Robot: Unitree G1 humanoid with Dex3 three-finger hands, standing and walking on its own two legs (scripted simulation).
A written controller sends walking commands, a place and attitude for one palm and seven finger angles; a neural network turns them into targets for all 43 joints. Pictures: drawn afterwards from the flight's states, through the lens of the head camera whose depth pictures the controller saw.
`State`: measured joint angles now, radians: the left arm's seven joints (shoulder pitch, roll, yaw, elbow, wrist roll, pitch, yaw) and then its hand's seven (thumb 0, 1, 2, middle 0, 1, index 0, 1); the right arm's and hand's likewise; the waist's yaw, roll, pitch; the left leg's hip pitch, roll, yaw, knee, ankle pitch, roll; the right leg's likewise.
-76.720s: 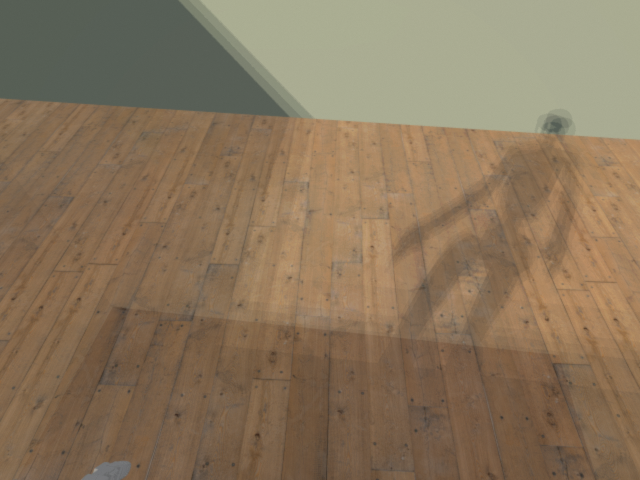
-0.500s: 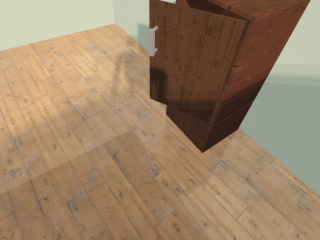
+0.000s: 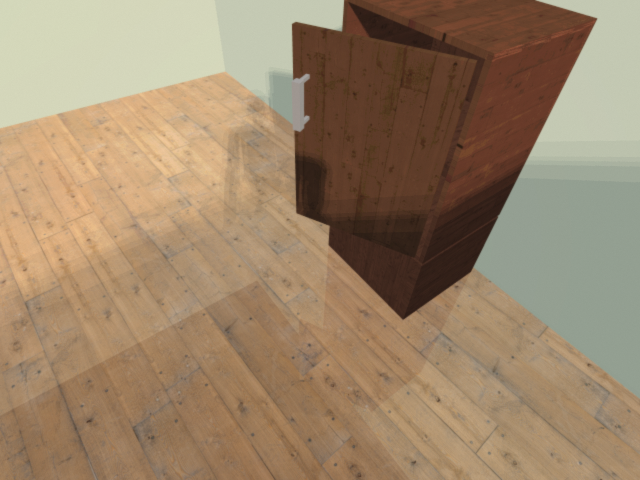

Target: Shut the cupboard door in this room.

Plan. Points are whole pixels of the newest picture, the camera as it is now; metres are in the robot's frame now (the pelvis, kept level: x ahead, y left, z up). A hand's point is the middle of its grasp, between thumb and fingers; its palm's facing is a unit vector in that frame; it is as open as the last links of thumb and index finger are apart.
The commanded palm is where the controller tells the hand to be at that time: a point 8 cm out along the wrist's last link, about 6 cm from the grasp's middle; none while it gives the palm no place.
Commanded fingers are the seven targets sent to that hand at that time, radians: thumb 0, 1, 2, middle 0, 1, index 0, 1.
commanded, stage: let the arm hang, fingers relaxed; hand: left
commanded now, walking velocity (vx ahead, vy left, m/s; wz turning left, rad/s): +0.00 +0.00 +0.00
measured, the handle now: (302, 102) +0.97 +0.09 +0.00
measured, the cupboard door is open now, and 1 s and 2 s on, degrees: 26 26 26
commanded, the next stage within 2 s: look to check the result in 0.06 s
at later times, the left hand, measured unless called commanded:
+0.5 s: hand out of the picture -0.03 +0.16 -0.18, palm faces +0.01 -0.98 -0.19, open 7.4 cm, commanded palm none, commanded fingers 0.00 0.90 0.90 -0.20 -0.30 -0.20 -0.30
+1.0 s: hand out of the picture +0.01 +0.17 -0.19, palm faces +0.14 -0.97 -0.21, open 7.4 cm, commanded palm none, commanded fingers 0.00 0.90 0.90 -0.20 -0.30 -0.20 -0.30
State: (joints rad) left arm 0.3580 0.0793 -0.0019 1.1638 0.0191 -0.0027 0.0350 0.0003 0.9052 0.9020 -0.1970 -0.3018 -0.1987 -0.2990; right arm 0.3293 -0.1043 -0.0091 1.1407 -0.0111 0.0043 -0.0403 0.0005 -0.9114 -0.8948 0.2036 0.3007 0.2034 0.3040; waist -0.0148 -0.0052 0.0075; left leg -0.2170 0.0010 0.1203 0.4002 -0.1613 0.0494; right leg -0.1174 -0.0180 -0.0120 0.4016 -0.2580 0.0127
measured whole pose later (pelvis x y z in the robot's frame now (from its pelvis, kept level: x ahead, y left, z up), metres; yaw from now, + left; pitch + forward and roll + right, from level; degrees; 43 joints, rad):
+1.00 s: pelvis +0.00 -0.01 -0.01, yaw +6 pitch -1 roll -1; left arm 0.25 0.16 0.05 1.05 0.03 0.02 0.03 0.00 0.90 0.90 -0.20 -0.30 -0.20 -0.30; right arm 0.27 -0.16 -0.04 1.06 -0.02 0.05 -0.02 0.00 -0.91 -0.89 0.20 0.30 0.20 0.30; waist -0.03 0.02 0.07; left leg -0.35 0.00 0.03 0.63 -0.26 0.02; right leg -0.17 -0.03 -0.13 0.53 -0.35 -0.01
